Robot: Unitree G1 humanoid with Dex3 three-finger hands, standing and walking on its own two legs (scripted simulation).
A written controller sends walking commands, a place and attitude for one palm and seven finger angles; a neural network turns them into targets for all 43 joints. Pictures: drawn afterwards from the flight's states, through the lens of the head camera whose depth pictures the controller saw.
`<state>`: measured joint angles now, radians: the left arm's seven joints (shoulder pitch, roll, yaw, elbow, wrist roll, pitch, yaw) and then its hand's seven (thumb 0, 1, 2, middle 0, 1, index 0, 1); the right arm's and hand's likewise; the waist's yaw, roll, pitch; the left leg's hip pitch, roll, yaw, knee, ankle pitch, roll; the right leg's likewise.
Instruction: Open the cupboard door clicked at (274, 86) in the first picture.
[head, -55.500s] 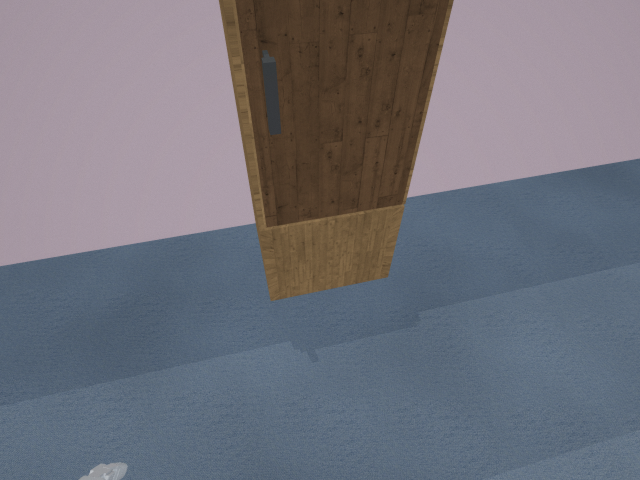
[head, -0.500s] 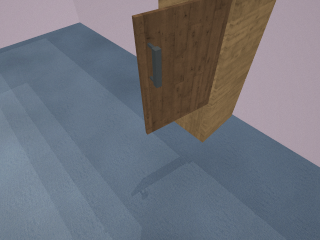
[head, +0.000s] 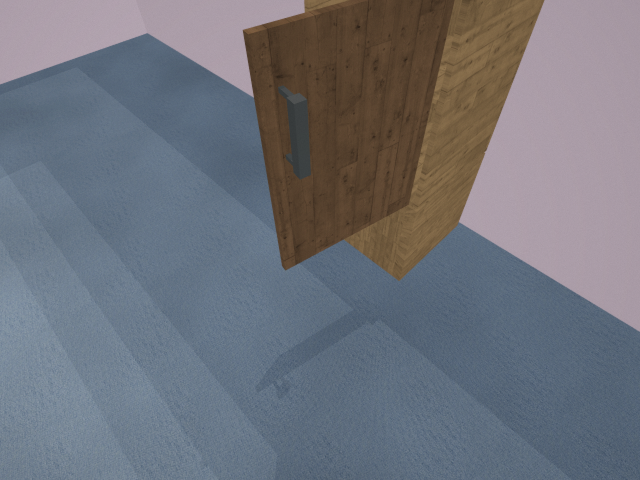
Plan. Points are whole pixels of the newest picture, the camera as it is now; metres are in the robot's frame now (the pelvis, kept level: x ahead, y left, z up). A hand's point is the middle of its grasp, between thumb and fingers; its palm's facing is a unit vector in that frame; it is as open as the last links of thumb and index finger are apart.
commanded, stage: look to check the result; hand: left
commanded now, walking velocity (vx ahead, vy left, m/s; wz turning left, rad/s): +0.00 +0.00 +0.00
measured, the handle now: (293, 133) +0.65 +0.08 +0.07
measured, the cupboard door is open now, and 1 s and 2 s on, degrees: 79 79 79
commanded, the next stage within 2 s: stand and wait in 0.32 s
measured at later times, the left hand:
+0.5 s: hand out of the picture +0.11 +0.23 -0.15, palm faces -0.02 -0.94 -0.34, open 7.3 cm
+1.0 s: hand out of the picture +0.10 +0.24 -0.15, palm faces -0.03 -0.94 -0.34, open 7.3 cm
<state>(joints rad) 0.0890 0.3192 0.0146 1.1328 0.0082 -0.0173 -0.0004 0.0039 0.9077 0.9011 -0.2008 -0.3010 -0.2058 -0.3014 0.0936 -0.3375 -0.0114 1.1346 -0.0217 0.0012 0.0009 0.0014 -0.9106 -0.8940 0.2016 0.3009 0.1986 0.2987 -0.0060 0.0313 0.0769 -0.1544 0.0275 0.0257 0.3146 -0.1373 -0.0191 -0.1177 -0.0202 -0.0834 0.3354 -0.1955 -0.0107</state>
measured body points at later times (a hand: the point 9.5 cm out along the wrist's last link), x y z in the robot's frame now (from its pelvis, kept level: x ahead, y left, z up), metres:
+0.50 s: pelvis +0.02 -0.01 +0.00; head +0.04 -0.02 +0.45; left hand +0.11 +0.28 -0.13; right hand +0.10 -0.29 -0.14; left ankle +0.02 +0.13 -0.75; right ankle -0.01 -0.11 -0.75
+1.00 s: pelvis +0.02 +0.00 +0.00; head +0.04 -0.01 +0.45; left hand +0.11 +0.29 -0.13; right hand +0.08 -0.29 -0.14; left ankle +0.02 +0.13 -0.75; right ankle -0.01 -0.11 -0.75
